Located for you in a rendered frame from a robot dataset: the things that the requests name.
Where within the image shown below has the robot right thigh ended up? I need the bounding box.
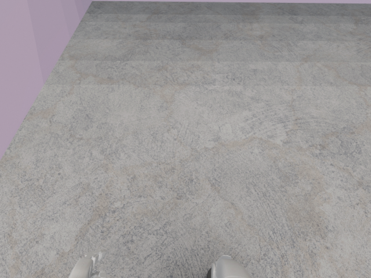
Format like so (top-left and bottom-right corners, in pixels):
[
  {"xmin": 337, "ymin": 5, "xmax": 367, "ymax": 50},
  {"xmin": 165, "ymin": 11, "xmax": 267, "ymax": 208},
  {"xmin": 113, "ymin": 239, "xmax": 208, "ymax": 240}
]
[{"xmin": 211, "ymin": 259, "xmax": 251, "ymax": 278}]

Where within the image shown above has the left robot hand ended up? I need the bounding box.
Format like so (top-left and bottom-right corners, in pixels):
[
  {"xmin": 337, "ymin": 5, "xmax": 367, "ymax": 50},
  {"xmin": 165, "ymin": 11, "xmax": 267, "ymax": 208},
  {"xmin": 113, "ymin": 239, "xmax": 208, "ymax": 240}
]
[{"xmin": 68, "ymin": 249, "xmax": 110, "ymax": 278}]

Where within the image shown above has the right robot shin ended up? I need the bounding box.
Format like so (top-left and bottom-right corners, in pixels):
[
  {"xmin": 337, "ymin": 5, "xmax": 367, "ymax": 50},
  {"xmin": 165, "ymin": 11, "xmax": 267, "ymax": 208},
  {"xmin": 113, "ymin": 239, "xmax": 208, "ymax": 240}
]
[{"xmin": 219, "ymin": 255, "xmax": 231, "ymax": 260}]

